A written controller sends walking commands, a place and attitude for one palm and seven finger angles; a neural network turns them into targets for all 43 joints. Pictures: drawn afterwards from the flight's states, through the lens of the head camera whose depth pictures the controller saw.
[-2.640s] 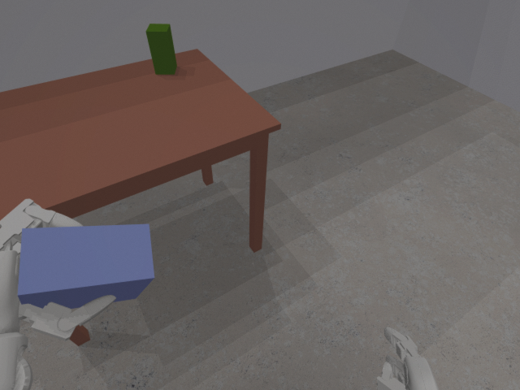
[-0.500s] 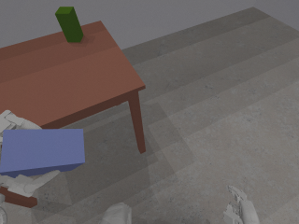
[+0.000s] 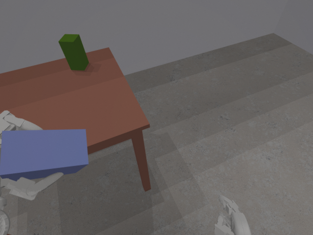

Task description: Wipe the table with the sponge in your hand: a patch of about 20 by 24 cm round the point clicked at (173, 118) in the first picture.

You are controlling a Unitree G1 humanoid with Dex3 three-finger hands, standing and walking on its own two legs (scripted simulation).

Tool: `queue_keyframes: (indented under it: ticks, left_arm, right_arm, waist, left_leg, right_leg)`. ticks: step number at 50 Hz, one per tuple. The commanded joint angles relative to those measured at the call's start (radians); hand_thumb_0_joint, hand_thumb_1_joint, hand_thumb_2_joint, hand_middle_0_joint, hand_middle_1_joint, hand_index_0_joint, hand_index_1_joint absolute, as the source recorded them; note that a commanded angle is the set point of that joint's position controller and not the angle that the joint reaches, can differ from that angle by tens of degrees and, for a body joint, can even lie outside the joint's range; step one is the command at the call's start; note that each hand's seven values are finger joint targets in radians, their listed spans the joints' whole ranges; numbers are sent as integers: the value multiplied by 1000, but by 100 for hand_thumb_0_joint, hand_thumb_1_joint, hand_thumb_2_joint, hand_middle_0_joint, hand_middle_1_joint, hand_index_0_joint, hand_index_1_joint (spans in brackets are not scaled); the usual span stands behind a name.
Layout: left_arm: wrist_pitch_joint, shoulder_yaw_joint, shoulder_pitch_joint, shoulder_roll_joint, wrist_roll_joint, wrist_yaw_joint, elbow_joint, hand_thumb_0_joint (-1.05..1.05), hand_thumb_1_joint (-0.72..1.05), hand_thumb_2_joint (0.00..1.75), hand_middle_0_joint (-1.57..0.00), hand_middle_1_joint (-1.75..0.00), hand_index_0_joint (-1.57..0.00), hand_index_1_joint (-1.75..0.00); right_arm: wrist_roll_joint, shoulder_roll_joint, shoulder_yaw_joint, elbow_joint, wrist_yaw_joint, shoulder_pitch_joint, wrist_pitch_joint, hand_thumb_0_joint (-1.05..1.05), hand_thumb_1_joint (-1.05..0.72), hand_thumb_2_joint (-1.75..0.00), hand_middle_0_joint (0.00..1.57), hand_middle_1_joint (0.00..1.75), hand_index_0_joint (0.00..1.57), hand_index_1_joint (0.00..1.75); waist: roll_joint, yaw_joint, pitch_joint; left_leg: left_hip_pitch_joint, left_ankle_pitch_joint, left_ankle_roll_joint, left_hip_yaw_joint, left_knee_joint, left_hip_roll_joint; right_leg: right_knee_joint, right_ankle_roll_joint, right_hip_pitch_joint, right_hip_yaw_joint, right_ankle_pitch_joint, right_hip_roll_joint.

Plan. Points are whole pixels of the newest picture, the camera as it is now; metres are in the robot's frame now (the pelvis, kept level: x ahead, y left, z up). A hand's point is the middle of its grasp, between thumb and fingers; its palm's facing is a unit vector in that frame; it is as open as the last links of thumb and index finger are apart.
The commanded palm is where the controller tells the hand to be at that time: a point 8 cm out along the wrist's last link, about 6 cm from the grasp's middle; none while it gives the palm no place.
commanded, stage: take the last steps up to it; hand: left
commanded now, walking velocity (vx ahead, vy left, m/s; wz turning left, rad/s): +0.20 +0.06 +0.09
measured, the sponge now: (57, 154) +0.23 +0.20 +0.16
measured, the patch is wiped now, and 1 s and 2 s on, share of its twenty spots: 0.00 0.00 0.00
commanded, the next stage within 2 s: come to a stop and stand still in 0.24 s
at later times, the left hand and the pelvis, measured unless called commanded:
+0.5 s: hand (64, 115) +0.32 +0.21 +0.18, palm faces +0.39 -0.80 -0.45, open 10.6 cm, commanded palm +0.26 +0.26 +0.19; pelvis +0.10 -0.02 +0.00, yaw +2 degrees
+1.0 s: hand (87, 126) +0.30 +0.16 +0.17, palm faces +0.38 -0.79 -0.47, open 10.6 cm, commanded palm +0.23 +0.21 +0.19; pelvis +0.08 -0.08 +0.01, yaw +2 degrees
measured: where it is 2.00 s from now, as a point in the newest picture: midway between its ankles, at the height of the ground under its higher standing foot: outside the picture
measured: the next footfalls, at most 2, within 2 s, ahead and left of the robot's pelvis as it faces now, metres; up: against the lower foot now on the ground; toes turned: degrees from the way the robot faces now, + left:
right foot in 0.04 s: +0.08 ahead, -0.12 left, +0.00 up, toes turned -8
left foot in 0.44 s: +0.18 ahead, +0.09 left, +0.00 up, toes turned +11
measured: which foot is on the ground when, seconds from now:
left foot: down 0.00-0.06, up 0.08-0.42, down 0.44-0.80, up 0.82-1.00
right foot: up 0.00-0.02, down 0.04-0.46, up 0.48-0.74, down 0.76-1.00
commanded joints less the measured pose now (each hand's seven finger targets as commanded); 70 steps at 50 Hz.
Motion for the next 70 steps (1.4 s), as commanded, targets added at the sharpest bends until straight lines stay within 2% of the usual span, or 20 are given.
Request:
queue_keyframes:
  ticks: [1,2,3,4,7,10,17,20,21,23,29,36,39,41,47,56,58,60,63,70]
  left_arm:
    - [-69,114,-43,118,-4,19,-184,0,10,130,-120,-160,-120,-160]
    - [-67,120,-74,138,4,20,-165,0,10,130,-120,-160,-120,-160]
    - [-55,134,-67,169,8,24,-128,0,10,130,-120,-160,-120,-160]
    - [-55,151,-112,197,-1,27,-138,0,10,130,-120,-160,-120,-160]
    - [-80,144,-82,173,8,11,-94,0,10,130,-120,-160,-120,-160]
    - [-110,127,-77,155,19,12,-129,0,10,130,-120,-160,-120,-160]
    - [-115,157,14,173,9,40,-283,0,10,130,-120,-160,-120,-160]
    - [-105,152,31,169,-1,44,-317,0,10,130,-120,-160,-120,-160]
    - [-107,152,22,172,-9,44,-324,0,10,130,-120,-160,-120,-160]
    - [-118,145,47,183,-5,38,-291,0,10,130,-120,-160,-120,-160]
    - [-68,115,-1,155,-6,19,-312,0,10,130,-120,-160,-120,-160]
    - [-22,95,-16,130,-13,17,-234,0,10,130,-120,-160,-120,-160]
    - [-23,112,-78,177,-3,24,-214,0,10,130,-120,-160,-120,-160]
    - [-6,106,-77,168,-11,17,-174,0,10,130,-120,-160,-120,-160]
    - [-50,141,-30,175,3,26,-162,0,10,130,-120,-160,-120,-160]
    - [-63,146,59,159,3,33,-251,0,10,130,-120,-160,-120,-160]
    - [-70,119,22,147,-3,32,-283,0,10,130,-120,-160,-120,-160]
    - [-88,112,-22,154,11,34,-291,0,10,130,-120,-160,-120,-160]
    - [-71,94,-126,158,21,15,-230,0,10,130,-120,-160,-120,-160]
    - [-36,-8,-225,91,21,7,-152,0,10,130,-120,-160,-120,-160]
  right_arm:
    - [8,-176,-82,-114,-27,-60,-49,0,-90,-90,20,30,20,30]
    - [10,-161,-83,-109,-30,-55,-44,0,-90,-90,20,30,20,30]
    - [9,-134,-77,-117,-31,-55,-38,0,-90,-90,20,30,20,30]
    - [3,-154,-72,-120,-29,-112,-43,0,-90,-90,20,30,20,30]
    - [-6,-152,-63,-78,-28,-104,-31,0,-90,-90,20,30,20,30]
    - [-11,-143,-59,-86,-27,-117,-11,0,-90,-90,20,30,20,30]
    - [-13,-148,-88,-153,-16,-100,-19,0,-90,-90,20,30,20,30]
    - [-8,-163,-98,-168,-22,-69,-3,0,-90,-90,20,30,20,30]
    - [-6,-176,-104,-173,-25,-64,-1,0,-90,-90,20,30,20,30]
    - [4,-197,-116,-175,-13,-32,-8,0,-90,-90,20,30,20,30]
    - [-3,-187,-90,-156,3,-46,-38,0,-90,-90,20,30,20,30]
    - [-2,-188,-59,-147,-18,-61,-66,0,-90,-90,20,30,20,30]
    - [-2,-155,-52,-153,-29,-69,-54,0,-90,-90,20,30,20,30]
    - [-3,-159,-62,-139,-24,-74,-49,0,-90,-90,20,30,20,30]
    - [-5,-148,-46,-122,-35,-114,-17,0,-90,-90,20,30,20,30]
    - [-12,-180,-81,-144,-27,-60,-7,0,-90,-90,20,30,20,30]
    - [-10,-199,-92,-153,-39,-51,-9,0,-90,-90,20,30,20,30]
    - [-6,-219,-94,-159,-39,-57,-19,0,-90,-90,20,30,20,30]
    - [-4,-191,-85,-124,-38,-74,-39,0,-90,-90,20,30,20,30]
    - [-3,-204,-65,-94,-28,-73,-63,0,-90,-90,20,30,20,30]
  waist:
    - [112,7,-142]
    - [-55,6,-146]
    - [-351,7,-134]
    - [-356,27,-119]
    - [-176,8,-65]
    - [-170,2,-113]
    - [-163,37,-194]
    - [-60,-9,-231]
    - [20,-16,-254]
    - [255,13,-272]
    - [211,3,-197]
    - [169,4,-124]
    - [-98,-15,-123]
    - [-251,12,-124]
    - [-143,0,-185]
    - [-128,2,-222]
    - [15,-7,-192]
    - [222,8,-125]
    - [228,2,-24]
    - [205,-5,2]
  left_leg:
    - [-50,-1,106,-62,-37,121]
    - [-110,-79,74,-1,156,55]
    - [-320,-224,27,41,407,-64]
    - [-418,-300,16,-66,584,-52]
    - [-416,-167,-7,-129,664,-3]
    - [-291,-106,1,-59,428,-17]
    - [-184,-14,19,50,62,-67]
    - [76,254,15,62,-149,-86]
    - [205,468,39,-8,-159,-7]
    - [383,1104,217,-364,-132,314]
    - [253,801,140,-133,-160,211]
    - [11,284,90,-91,-172,196]
    - [-52,-35,5,-10,66,21]
    - [-100,-232,-5,-91,352,-63]
    - [-194,-122,-19,-122,423,-60]
    - [44,-45,22,-50,-103,-80]
    - [138,-19,55,-130,-260,21]
    - [140,143,162,-397,-316,259]
    - [-28,-45,186,-331,-345,248]
    - [-43,-44,124,-216,-253,175]
  right_leg:
    - [-298,8,262,-90,145,50]
    - [-397,-33,304,63,151,-55]
    - [-493,-137,387,433,230,-262]
    - [-525,-203,408,555,338,-381]
    - [-459,-193,367,354,659,-308]
    - [-408,-151,375,133,877,-241]
    - [-355,-154,501,102,937,-232]
    - [-198,-81,384,44,916,-172]
    - [-87,-42,288,10,765,-109]
    - [182,-4,-16,42,-198,31]
    - [13,3,24,25,4,55]
    - [-308,17,255,-5,162,57]
    - [-467,-57,228,263,538,-146]
    - [-529,-141,168,405,567,-289]
    - [-438,-139,316,211,736,-236]
    - [-475,-110,277,214,270,-179]
    - [-357,-56,181,153,132,-78]
    - [-103,-7,-1,24,-30,52]
    - [96,-6,-28,51,-18,44]
    - [-263,7,160,-33,35,92]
